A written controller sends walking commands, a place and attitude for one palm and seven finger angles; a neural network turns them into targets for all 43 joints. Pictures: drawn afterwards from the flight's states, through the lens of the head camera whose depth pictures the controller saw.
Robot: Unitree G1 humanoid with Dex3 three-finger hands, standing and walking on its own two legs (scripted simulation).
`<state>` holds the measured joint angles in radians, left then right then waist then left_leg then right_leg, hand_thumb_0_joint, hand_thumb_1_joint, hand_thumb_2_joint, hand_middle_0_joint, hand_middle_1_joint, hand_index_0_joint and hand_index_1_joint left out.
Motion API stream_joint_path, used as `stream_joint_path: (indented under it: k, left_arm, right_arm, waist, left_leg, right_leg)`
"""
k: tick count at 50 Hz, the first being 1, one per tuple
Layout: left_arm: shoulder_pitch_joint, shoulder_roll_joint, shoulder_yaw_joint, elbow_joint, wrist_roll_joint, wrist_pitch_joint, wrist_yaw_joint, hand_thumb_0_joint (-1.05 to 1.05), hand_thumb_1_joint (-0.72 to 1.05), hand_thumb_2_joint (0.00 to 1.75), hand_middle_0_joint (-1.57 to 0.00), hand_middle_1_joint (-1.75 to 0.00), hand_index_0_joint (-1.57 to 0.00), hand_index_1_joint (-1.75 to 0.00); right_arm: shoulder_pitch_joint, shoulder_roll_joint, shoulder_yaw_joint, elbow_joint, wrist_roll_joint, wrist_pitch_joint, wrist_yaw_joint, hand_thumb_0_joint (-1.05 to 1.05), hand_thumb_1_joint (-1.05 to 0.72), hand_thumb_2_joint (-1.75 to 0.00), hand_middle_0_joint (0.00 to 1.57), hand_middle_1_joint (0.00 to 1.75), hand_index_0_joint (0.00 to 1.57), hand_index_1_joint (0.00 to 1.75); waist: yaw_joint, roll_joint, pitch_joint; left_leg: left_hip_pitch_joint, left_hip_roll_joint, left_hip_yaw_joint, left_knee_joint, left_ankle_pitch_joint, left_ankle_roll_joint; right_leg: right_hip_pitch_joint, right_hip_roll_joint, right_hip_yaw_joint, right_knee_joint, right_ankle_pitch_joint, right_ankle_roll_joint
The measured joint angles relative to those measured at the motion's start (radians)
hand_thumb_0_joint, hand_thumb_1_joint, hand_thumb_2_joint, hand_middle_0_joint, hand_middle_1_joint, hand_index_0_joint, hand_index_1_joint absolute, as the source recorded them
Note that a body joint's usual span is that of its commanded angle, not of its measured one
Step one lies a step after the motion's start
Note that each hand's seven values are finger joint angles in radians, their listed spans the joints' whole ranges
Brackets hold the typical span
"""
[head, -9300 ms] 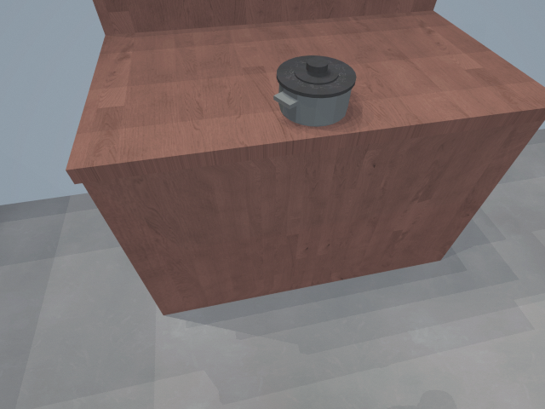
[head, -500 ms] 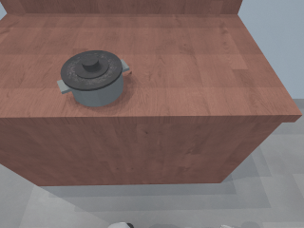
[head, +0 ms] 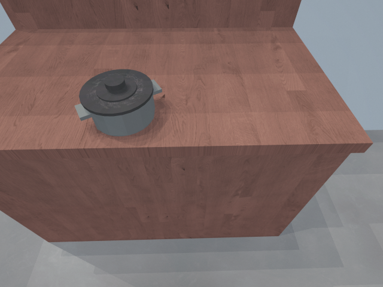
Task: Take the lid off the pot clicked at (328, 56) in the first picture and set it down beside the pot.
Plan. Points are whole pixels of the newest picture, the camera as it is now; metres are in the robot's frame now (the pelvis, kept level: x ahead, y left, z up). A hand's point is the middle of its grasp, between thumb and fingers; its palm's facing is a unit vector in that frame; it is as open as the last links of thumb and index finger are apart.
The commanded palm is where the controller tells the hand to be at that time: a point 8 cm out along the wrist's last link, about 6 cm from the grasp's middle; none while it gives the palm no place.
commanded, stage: come to a stop and stand still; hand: left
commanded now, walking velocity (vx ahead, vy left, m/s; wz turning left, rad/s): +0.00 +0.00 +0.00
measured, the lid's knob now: (114, 82) +0.53 +0.22 +0.14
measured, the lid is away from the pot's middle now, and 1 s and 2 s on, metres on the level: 0.00 0.00 0.00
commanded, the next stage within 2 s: look again from close up in 0.32 s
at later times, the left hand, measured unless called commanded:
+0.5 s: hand out of the picture +0.02 +0.21 -0.18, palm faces -0.01 -0.98 -0.21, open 7.4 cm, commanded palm none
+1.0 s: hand out of the picture +0.01 +0.18 -0.17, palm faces -0.01 -0.98 -0.20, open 7.4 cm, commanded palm none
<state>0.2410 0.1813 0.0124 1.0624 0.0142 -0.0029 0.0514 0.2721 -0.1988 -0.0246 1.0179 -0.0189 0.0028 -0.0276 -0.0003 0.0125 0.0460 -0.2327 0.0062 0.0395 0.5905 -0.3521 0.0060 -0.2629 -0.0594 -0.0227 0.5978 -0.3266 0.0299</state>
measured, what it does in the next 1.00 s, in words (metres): stands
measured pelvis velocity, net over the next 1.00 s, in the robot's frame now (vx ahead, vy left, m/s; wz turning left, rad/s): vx -0.02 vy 0.01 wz -0.04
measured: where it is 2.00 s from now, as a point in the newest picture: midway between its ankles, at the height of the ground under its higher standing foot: outside the picture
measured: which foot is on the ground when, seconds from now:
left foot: down 0.00-1.00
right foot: down 0.00-1.00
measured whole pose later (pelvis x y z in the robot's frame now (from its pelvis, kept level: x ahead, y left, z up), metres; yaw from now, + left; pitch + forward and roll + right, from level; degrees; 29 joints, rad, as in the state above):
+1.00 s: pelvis -0.02 +0.01 +0.00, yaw -2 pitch -2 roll +0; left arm 0.27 0.17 0.01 1.05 0.02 0.01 0.04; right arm 0.26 -0.15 -0.01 1.08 -0.01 0.00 -0.03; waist 0.00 -0.02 0.05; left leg -0.21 0.01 0.08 0.55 -0.31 0.02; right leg -0.25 -0.05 0.02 0.55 -0.27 0.05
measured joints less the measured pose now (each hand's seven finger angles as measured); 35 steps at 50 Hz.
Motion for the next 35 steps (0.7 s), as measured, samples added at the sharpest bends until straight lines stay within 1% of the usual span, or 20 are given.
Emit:
stream_joint_path:
  k: [3, 7, 14, 24, 35]
  left_arm:
    - [0.006, 0.005, -0.006, -0.002, 0.002, 0.011, -0.002, 0.01, 0.91, 0.90, -0.20, -0.30, -0.20, -0.30]
    - [0.017, 0.010, -0.009, -0.015, 0.004, 0.019, -0.006, 0.01, 0.91, 0.90, -0.20, -0.30, -0.20, -0.30]
    - [0.026, 0.017, -0.010, -0.029, 0.003, 0.019, -0.011, 0.01, 0.91, 0.90, -0.20, -0.30, -0.20, -0.30]
    - [0.028, 0.015, -0.010, -0.029, 0.004, 0.018, -0.014, 0.01, 0.91, 0.90, -0.20, -0.30, -0.20, -0.30]
    - [0.028, 0.003, -0.008, -0.018, 0.003, 0.014, -0.015, 0.01, 0.91, 0.90, -0.20, -0.30, -0.20, -0.30]
  right_arm:
    - [-0.013, 0.020, 0.011, -0.014, 0.001, 0.003, -0.002, 0.01, -0.92, -0.89, 0.20, 0.30, 0.20, 0.30]
    - [-0.028, 0.021, 0.009, -0.021, 0.001, 0.004, 0.000, 0.02, -0.95, -0.89, 0.20, 0.30, 0.20, 0.30]
    - [-0.034, 0.026, 0.014, -0.017, 0.004, -0.009, 0.002, 0.01, -0.94, -0.89, 0.20, 0.30, 0.20, 0.30]
    - [-0.034, 0.035, 0.015, 0.013, 0.007, -0.008, 0.001, 0.01, -0.92, -0.89, 0.20, 0.30, 0.20, 0.30]
    - [-0.021, 0.044, 0.014, 0.045, 0.009, -0.006, 0.000, 0.01, -0.92, -0.89, 0.20, 0.30, 0.20, 0.30]
  waist:
    - [0.001, 0.007, -0.008]
    - [0.003, -0.001, -0.018]
    - [0.009, -0.021, -0.023]
    - [0.007, -0.040, -0.008]
    - [0.003, -0.039, 0.002]
  left_leg:
    - [0.000, -0.002, 0.006, 0.030, -0.017, 0.009]
    - [0.003, -0.009, 0.019, 0.029, -0.016, 0.021]
    - [0.013, -0.016, 0.032, -0.001, 0.003, 0.032]
    - [0.020, -0.016, 0.039, -0.021, 0.017, 0.035]
    - [0.024, -0.011, 0.039, -0.033, 0.028, 0.028]
  right_leg:
    - [0.005, -0.002, 0.007, 0.014, -0.007, 0.012]
    - [0.004, -0.008, 0.021, 0.012, -0.001, 0.021]
    - [0.011, -0.014, 0.033, -0.021, 0.024, 0.031]
    - [0.017, -0.014, 0.039, -0.043, 0.042, 0.036]
    - [0.017, -0.008, 0.039, -0.051, 0.051, 0.031]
